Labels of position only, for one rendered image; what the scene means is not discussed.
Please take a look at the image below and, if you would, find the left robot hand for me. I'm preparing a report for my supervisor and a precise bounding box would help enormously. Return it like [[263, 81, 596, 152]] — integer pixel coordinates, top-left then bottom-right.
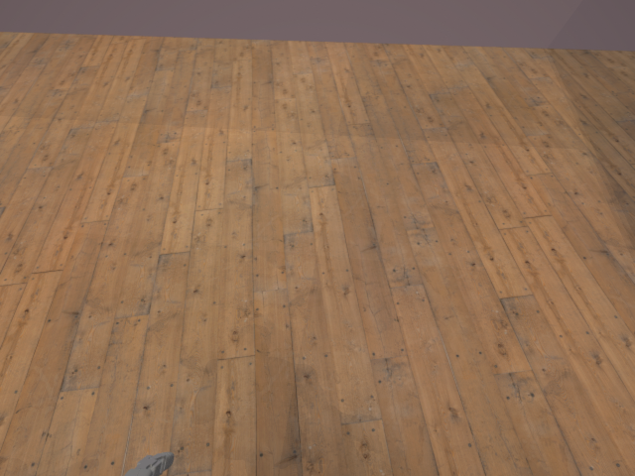
[[124, 452, 174, 476]]

